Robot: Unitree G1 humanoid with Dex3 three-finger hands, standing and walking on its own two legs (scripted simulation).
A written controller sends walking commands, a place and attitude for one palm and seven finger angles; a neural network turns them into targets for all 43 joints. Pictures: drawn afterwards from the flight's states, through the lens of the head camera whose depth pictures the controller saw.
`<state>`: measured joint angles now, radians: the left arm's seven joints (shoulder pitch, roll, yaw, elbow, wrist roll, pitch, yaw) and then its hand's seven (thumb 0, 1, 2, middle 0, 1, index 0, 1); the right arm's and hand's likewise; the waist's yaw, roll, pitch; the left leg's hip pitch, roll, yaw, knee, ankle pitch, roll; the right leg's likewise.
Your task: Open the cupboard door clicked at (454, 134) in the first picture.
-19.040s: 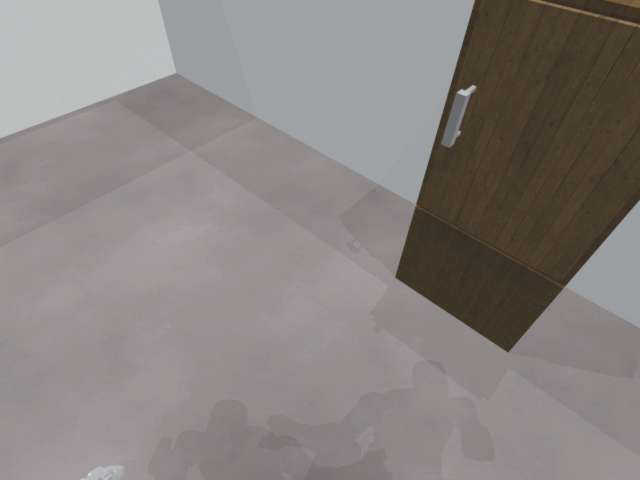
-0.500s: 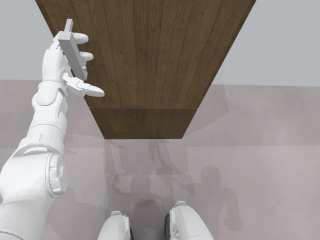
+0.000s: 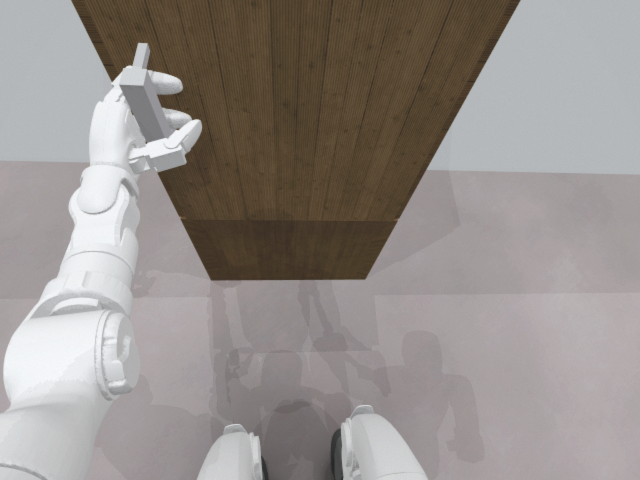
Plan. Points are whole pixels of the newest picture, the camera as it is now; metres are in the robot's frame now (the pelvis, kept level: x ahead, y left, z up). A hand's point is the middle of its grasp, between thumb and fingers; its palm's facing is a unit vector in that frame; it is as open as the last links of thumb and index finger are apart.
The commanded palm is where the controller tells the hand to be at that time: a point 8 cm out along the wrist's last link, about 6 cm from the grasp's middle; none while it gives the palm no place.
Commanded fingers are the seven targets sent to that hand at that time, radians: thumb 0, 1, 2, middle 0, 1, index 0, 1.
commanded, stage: close the thumb around the handle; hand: left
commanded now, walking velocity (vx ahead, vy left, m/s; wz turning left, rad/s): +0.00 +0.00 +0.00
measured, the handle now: (155, 108) +0.56 +0.16 +0.07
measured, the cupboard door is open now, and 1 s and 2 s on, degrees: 0 23 39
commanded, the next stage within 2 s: pull the door open along its arc in 0.20 s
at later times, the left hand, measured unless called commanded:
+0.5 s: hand (173, 146) +0.50 +0.14 +0.06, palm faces -0.06 -1.00 +0.00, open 5.6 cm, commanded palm +0.45 +0.19 +0.07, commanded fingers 0.00 0.90 0.90 -0.40 -1.35 -0.40 -1.35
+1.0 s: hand (210, 254) +0.36 +0.09 +0.07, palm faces +0.28 -0.96 +0.01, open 5.9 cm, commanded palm +0.30 +0.15 +0.07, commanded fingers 0.00 0.90 0.90 -0.40 -1.35 -0.40 -1.35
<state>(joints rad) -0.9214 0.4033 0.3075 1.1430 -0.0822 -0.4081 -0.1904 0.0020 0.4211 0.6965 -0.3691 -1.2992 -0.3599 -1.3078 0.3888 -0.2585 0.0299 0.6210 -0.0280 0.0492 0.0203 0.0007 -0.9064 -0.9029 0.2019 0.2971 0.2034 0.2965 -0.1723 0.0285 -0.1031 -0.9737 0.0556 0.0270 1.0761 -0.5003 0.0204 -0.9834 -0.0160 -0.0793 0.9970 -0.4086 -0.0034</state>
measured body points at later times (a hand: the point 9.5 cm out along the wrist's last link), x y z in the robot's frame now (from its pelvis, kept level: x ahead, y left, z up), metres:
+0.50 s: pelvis +0.01 +0.00 +0.01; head +0.14 +0.01 +0.44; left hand +0.50 +0.19 +0.07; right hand +0.02 -0.26 -0.11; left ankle +0.00 +0.10 -0.66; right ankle +0.03 -0.12 -0.66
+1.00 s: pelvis +0.02 -0.02 +0.02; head +0.09 -0.02 +0.47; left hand +0.34 +0.14 +0.07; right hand +0.19 -0.24 -0.08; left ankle +0.00 +0.10 -0.66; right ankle +0.03 -0.12 -0.66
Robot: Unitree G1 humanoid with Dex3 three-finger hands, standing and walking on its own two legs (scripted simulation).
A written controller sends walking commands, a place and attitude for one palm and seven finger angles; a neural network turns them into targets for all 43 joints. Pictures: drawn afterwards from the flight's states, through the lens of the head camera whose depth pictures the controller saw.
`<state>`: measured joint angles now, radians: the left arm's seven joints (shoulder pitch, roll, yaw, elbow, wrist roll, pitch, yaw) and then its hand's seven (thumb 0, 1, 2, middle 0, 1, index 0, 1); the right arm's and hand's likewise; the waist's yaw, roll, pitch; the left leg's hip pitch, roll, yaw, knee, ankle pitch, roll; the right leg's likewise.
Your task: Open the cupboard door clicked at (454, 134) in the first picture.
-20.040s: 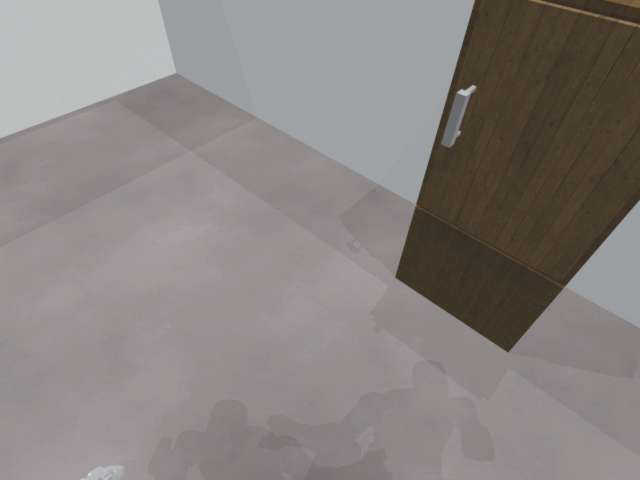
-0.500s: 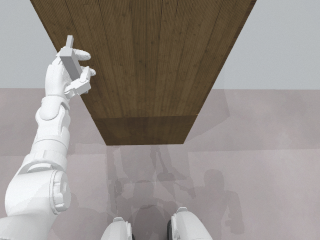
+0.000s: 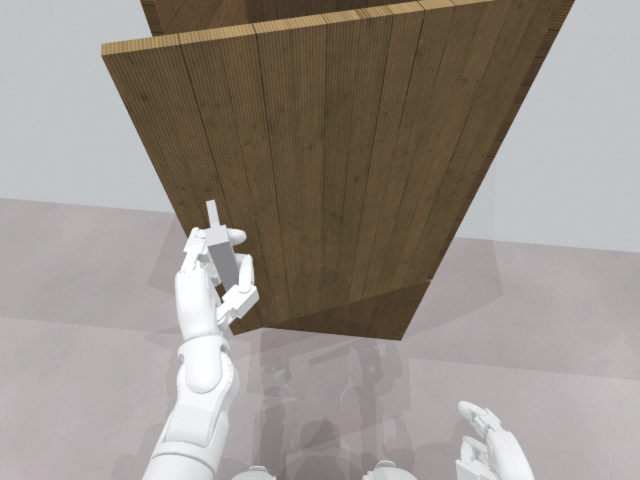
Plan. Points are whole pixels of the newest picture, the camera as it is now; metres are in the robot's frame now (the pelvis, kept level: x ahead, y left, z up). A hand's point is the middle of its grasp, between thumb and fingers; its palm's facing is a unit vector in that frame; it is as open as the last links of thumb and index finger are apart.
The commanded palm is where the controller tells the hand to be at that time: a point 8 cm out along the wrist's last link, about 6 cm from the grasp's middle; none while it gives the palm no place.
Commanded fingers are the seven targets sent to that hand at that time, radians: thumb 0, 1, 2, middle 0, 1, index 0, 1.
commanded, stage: pull the door open along its arc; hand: left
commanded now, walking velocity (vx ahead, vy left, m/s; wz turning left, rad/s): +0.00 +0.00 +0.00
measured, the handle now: (224, 252) +0.39 +0.14 +0.05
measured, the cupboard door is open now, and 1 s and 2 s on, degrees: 23 39 39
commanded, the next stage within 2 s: open thumb and fingers to let go in 0.34 s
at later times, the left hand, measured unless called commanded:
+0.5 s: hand (295, 361) +0.25 +0.04 +0.05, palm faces +0.30 -0.95 -0.03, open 6.2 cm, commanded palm +0.20 +0.09 +0.05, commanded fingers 0.00 0.62 0.78 -0.38 -1.32 -0.38 -1.32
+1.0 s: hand (280, 359) +0.25 +0.06 +0.05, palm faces +0.34 -0.94 +0.01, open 13.2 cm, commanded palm +0.21 +0.09 +0.05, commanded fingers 0.00 -0.50 0.30 -0.24 -0.85 -0.24 -0.85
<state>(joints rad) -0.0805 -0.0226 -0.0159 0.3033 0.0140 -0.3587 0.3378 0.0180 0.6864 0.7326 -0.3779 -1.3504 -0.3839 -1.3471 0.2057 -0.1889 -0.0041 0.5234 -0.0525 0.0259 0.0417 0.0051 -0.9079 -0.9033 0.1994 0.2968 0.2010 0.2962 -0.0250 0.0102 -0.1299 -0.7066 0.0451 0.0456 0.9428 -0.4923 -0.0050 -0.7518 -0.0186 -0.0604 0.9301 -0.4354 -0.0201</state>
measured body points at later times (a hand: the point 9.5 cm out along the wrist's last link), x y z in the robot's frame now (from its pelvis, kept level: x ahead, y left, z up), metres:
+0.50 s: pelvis +0.00 -0.04 +0.00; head +0.04 -0.05 +0.44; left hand +0.23 +0.09 +0.05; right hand +0.18 -0.25 -0.10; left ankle -0.02 +0.12 -0.68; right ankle +0.01 -0.11 -0.68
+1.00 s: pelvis -0.03 -0.03 -0.01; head +0.01 -0.04 +0.44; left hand +0.22 +0.11 +0.05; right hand +0.16 -0.24 -0.10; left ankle -0.02 +0.12 -0.68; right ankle +0.01 -0.11 -0.68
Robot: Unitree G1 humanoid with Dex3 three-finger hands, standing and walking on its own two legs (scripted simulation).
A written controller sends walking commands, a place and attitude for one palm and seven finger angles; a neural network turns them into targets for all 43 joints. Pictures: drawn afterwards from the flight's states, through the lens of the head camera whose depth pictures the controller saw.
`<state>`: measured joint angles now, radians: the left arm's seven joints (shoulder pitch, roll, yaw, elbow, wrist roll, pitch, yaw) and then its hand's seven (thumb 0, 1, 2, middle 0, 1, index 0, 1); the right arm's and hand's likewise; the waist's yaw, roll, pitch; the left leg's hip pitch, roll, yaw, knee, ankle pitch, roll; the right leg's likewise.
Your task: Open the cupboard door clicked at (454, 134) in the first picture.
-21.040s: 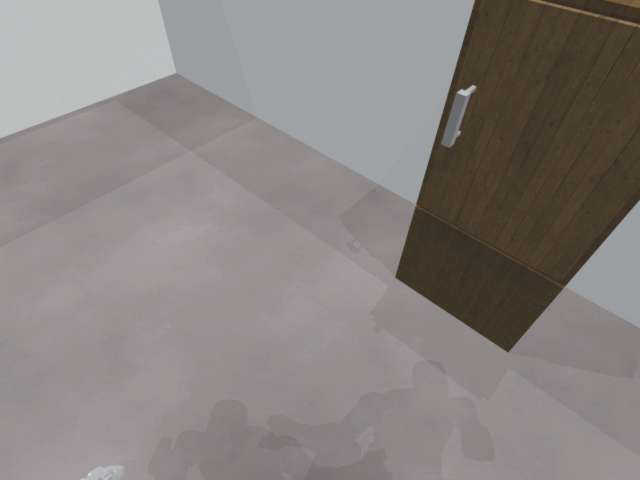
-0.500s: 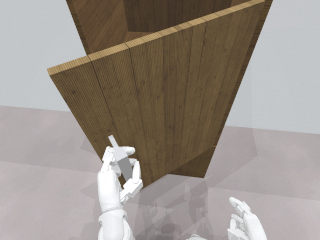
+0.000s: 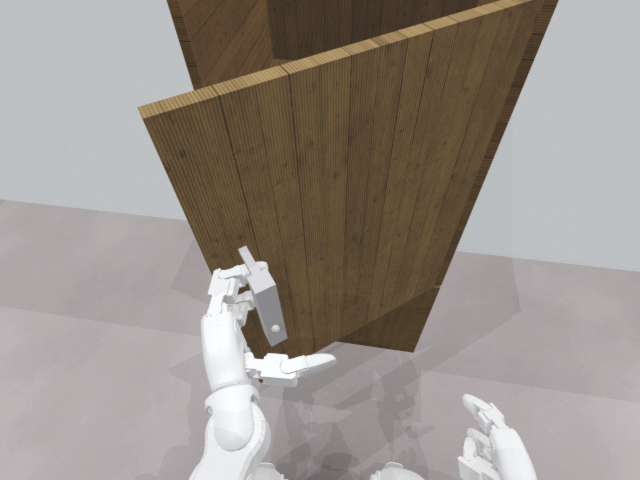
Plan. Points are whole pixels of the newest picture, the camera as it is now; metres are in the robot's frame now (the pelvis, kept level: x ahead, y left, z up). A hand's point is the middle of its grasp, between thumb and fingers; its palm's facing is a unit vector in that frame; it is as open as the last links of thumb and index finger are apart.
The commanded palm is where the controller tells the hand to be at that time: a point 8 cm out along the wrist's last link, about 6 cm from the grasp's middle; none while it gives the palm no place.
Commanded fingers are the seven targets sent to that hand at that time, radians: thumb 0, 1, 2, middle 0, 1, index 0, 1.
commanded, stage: open thumb and fingers to let go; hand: left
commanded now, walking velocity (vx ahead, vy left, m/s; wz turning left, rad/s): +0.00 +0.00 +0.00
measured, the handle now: (261, 297) +0.33 +0.09 +0.05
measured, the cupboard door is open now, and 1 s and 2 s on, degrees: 39 39 39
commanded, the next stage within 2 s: slide the hand sideways off the handle in 0.26 s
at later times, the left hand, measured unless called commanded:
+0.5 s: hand (270, 347) +0.26 +0.07 +0.06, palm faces -0.10 -0.99 -0.07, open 16.1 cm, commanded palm +0.24 +0.11 +0.06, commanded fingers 0.00 -0.50 0.30 -0.15 -0.30 -0.15 -0.30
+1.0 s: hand (246, 370) +0.24 +0.10 +0.06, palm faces -0.19 -0.98 -0.01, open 16.2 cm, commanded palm +0.21 +0.16 +0.06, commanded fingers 0.00 -0.50 0.30 -0.15 -0.30 -0.15 -0.30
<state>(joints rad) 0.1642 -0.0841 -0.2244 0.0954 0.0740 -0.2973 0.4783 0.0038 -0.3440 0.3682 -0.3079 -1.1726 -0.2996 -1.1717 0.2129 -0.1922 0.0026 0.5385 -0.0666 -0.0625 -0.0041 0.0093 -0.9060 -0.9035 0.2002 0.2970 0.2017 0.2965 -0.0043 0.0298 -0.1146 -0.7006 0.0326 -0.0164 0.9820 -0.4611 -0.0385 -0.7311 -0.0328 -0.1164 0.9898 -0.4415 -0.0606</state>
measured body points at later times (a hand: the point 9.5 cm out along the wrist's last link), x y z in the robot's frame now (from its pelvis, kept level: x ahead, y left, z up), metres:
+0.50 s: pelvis +0.00 +0.03 +0.00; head +0.04 +0.02 +0.45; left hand +0.26 +0.13 +0.06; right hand +0.17 -0.19 -0.09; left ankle +0.02 +0.15 -0.68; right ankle +0.03 -0.08 -0.68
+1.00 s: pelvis +0.01 +0.04 -0.01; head +0.06 +0.03 +0.44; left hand +0.24 +0.15 +0.06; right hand +0.19 -0.18 -0.09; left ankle +0.02 +0.15 -0.68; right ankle +0.03 -0.08 -0.68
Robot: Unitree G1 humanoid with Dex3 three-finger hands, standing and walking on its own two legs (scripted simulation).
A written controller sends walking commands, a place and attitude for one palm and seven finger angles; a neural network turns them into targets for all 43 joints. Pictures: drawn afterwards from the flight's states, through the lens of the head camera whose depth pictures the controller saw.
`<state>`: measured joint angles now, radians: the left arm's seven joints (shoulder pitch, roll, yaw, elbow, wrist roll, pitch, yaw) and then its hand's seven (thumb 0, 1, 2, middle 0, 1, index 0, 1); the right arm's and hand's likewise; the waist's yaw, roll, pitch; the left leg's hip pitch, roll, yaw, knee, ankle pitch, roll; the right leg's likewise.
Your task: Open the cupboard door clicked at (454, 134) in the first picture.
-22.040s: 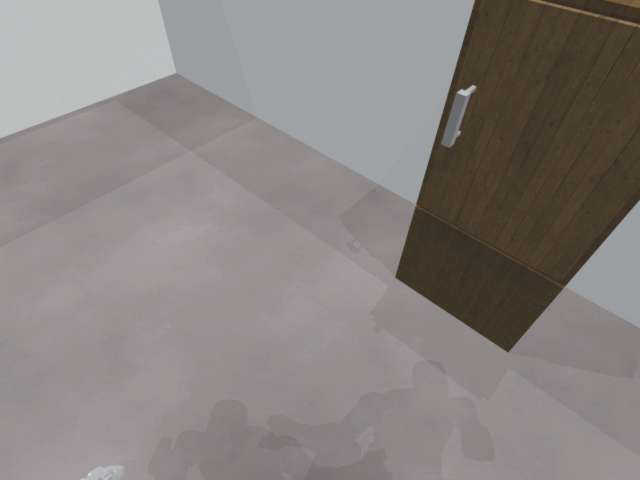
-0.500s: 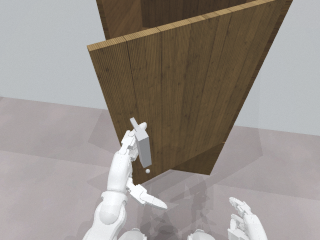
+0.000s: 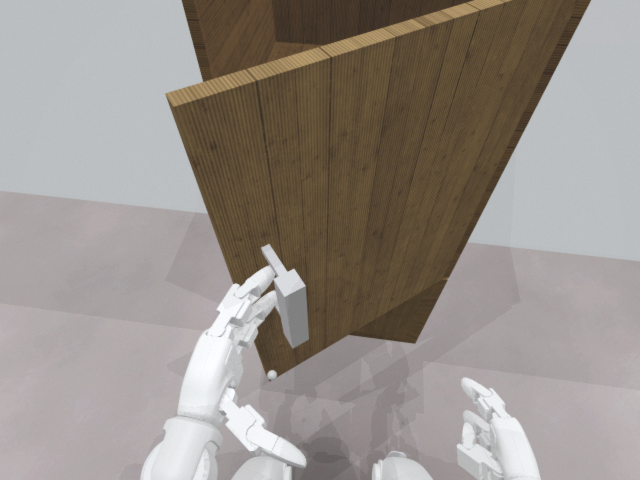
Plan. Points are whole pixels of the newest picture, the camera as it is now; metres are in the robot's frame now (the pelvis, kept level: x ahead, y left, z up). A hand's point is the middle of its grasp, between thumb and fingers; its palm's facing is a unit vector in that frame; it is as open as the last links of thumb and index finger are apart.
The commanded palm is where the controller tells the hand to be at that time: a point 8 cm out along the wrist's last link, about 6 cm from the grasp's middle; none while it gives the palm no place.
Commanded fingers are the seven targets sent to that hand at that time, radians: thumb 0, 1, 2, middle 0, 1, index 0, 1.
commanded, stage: slide the hand sideways off the handle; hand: left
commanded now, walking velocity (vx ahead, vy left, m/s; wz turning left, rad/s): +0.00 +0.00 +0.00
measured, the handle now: (284, 297) +0.32 +0.06 +0.07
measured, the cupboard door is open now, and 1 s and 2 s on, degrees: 39 39 39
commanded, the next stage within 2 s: draw the hand back to the body in 0.56 s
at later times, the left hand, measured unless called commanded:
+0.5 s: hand (217, 408) +0.19 +0.12 +0.06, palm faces -0.11 -0.99 -0.05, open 16.3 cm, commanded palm +0.17 +0.18 +0.07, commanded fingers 0.00 -0.50 0.30 -0.15 -0.30 -0.15 -0.30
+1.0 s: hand (164, 405) +0.18 +0.15 +0.11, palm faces -0.09 -0.99 -0.08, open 16.4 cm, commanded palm +0.15 +0.22 +0.12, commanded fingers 0.00 -0.50 0.30 -0.15 -0.30 -0.15 -0.30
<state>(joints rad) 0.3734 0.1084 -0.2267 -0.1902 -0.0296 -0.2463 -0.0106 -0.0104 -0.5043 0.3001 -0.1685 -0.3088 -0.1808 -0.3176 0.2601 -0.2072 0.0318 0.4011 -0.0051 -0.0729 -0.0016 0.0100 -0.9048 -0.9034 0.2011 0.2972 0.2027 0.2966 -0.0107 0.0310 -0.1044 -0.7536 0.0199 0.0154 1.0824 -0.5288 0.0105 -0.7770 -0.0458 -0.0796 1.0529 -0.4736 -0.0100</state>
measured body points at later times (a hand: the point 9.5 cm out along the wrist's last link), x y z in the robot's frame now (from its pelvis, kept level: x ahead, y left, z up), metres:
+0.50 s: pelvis +0.00 -0.01 -0.01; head +0.05 -0.02 +0.44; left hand +0.19 +0.17 +0.07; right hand +0.19 -0.24 -0.08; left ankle +0.01 +0.11 -0.67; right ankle +0.03 -0.12 -0.67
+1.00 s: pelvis +0.00 +0.00 +0.01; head +0.02 -0.01 +0.46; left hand +0.18 +0.21 +0.11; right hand +0.18 -0.22 -0.05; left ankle +0.01 +0.11 -0.67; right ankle +0.03 -0.12 -0.67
